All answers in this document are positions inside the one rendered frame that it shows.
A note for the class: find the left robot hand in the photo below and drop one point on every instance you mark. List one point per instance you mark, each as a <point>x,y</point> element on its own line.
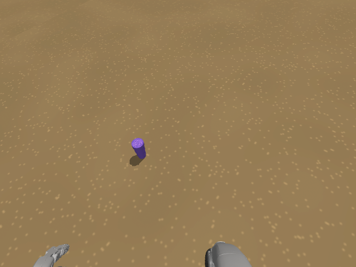
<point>51,256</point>

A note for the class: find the cup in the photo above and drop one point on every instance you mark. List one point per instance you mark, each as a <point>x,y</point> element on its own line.
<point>138,146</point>

